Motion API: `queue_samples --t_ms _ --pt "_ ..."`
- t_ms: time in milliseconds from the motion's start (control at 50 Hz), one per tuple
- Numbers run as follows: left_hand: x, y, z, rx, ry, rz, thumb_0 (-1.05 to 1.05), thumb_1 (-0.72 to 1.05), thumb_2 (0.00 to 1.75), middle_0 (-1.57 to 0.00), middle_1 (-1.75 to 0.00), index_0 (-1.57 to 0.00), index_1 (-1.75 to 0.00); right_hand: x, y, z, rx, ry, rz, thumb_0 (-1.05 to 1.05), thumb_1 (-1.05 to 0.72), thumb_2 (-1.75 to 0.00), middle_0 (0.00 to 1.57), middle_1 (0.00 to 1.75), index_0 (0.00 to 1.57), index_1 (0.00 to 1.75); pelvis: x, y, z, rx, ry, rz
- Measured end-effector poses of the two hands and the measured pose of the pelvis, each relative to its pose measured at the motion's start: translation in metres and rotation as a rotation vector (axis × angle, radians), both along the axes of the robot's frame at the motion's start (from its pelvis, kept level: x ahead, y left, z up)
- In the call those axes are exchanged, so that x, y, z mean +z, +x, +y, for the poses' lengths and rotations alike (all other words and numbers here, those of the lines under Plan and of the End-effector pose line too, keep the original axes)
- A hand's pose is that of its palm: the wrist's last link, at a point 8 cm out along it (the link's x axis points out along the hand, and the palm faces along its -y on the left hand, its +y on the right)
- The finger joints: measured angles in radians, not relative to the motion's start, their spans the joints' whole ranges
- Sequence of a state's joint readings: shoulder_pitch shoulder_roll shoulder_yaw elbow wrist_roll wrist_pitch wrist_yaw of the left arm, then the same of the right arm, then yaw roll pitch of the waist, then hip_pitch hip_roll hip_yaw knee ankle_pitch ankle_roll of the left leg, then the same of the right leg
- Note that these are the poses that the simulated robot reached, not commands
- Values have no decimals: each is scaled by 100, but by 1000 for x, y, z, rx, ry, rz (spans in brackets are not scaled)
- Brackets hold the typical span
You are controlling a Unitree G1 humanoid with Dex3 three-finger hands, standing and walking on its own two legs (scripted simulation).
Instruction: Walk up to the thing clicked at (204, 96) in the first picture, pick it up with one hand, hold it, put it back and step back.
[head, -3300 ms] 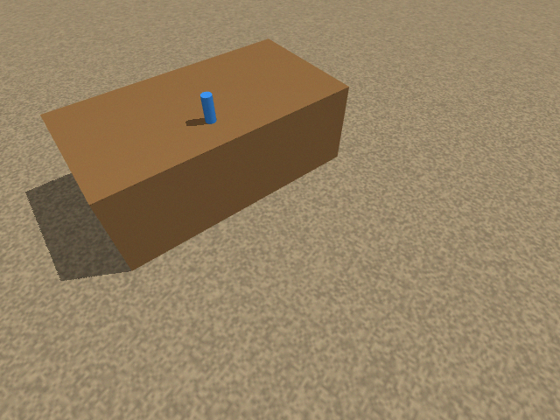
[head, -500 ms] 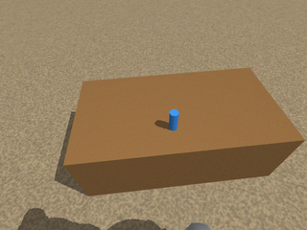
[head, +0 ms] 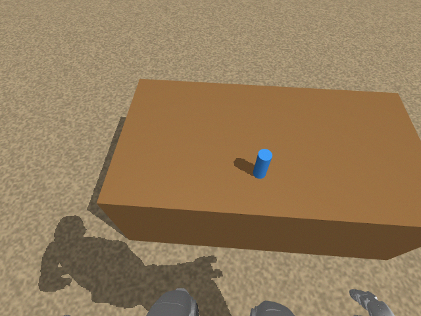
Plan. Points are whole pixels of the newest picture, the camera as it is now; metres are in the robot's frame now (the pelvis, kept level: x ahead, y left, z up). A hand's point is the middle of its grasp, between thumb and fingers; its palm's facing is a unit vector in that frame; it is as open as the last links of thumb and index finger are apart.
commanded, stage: walk up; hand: right
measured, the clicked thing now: (262, 164) +0.57 -0.14 -0.27
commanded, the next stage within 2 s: stand in 1.94 s
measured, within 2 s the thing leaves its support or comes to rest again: neither
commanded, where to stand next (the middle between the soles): +0.10 +0.03 m, yaw -4 degrees
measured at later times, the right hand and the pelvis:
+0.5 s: hand out of the picture +0.09 -0.25 -0.15, palm faces -0.04 +0.94 -0.35, open 7.4 cm; pelvis +0.00 +0.03 +0.00, yaw +0 degrees
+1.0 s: hand out of the picture +0.10 -0.22 -0.13, palm faces +0.02 +0.93 -0.37, open 7.4 cm; pelvis +0.02 +0.04 +0.02, yaw -2 degrees
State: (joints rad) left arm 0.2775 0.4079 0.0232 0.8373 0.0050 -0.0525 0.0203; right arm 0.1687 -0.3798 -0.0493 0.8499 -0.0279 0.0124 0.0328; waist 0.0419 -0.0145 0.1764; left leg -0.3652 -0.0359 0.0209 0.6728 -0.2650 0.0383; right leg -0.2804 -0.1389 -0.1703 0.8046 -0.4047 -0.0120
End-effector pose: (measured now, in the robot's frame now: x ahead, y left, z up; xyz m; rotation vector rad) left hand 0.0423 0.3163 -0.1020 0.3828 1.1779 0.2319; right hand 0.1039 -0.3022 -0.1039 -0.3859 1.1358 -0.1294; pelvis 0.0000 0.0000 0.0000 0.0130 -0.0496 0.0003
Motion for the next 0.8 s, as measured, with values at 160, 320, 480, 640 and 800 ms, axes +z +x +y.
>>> queue_samples --t_ms 160,320,480,640,800 --pt "5 19 5 -10 -12 -30 0 90 90 -21 -30 -21 -30 18 23 9 -9 -5 -103 1 -90 -90 21 30 21 30 7 3 9 7 -19 5" --pt "12 -2 9 -12 59 0 0 90 90 -20 -30 -21 -30 1 15 0 -48 24 -89 1 -90 -90 21 30 20 30 1 0 4 -13 -38 -10" --pt "19 -13 31 -9 61 32 0 90 90 -21 -30 -21 -30 -4 -18 9 -67 18 29 1 -90 -90 21 30 20 30 7 -4 23 -4 -11 13" --pt "4 14 50 -15 7 45 0 90 90 -20 -30 -21 -30 2 -56 33 -126 -9 77 1 -90 -90 21 30 20 30 8 3 41 -15 -3 10" --pt "1 47 35 -43 -35 -9 0 90 90 -20 -30 -20 -30 4 -48 32 -152 -15 60 1 -90 -90 21 30 21 30 10 10 41 -26 -21 0"
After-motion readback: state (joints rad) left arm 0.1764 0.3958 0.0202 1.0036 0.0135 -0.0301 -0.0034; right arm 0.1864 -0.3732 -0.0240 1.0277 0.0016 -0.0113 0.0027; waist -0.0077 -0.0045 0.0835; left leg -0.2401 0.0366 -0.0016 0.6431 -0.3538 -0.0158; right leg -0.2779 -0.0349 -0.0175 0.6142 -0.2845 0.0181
